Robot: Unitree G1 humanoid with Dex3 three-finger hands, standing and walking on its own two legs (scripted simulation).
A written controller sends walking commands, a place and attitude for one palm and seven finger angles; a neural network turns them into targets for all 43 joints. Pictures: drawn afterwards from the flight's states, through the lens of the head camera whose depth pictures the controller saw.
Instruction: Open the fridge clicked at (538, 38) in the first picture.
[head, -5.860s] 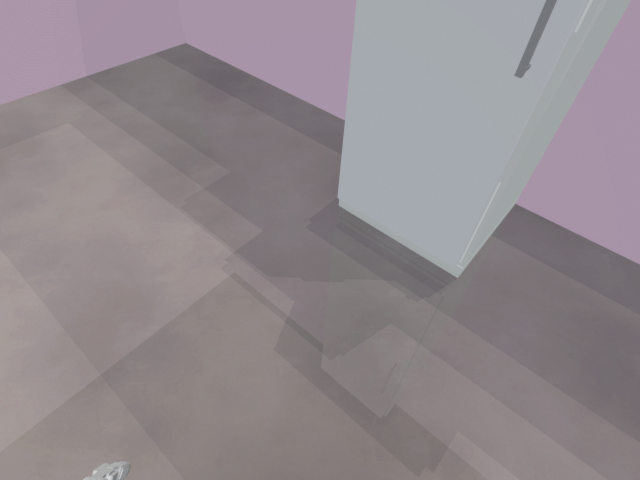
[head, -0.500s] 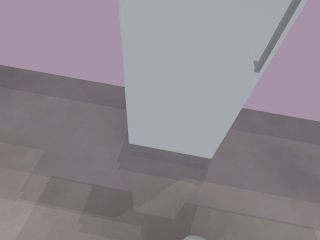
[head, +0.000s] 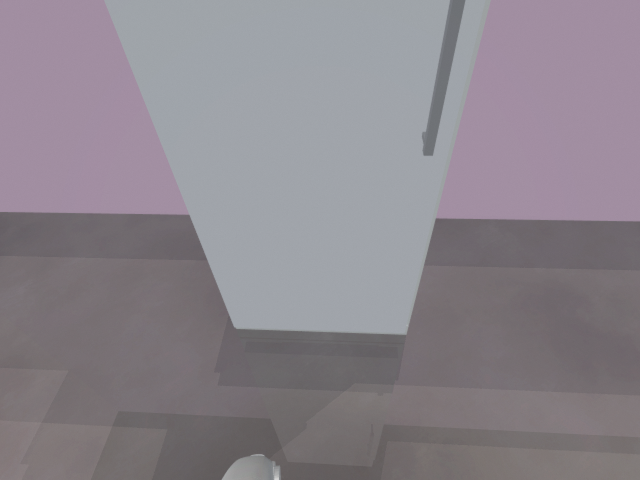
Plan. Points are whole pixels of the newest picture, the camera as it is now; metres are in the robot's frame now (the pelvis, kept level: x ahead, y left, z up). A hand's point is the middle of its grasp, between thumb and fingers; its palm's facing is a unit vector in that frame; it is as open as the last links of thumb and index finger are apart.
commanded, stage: take the last steps up to it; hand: right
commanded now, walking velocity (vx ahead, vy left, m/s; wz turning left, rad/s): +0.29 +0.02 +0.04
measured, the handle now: (446, 43) +0.66 -0.17 +0.24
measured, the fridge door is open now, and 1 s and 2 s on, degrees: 0 0 0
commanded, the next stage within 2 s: come to a stop and stand still in 0.30 s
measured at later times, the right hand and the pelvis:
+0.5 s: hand (422, 420) +0.25 -0.14 -0.17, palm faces +0.06 +0.97 -0.25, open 7.1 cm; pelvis +0.18 +0.05 -0.01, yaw +0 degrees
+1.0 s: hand (470, 455) +0.21 -0.21 -0.19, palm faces +0.05 +0.98 -0.20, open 7.4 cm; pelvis +0.19 -0.01 +0.00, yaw +2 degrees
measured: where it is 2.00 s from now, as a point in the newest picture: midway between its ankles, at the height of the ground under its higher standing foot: outside the picture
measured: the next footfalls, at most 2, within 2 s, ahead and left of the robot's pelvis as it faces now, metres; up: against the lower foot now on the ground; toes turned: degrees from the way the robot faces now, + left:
left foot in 0.30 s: +0.24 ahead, +0.12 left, +0.00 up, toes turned +7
right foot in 0.80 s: +0.28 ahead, -0.10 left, +0.00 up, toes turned -3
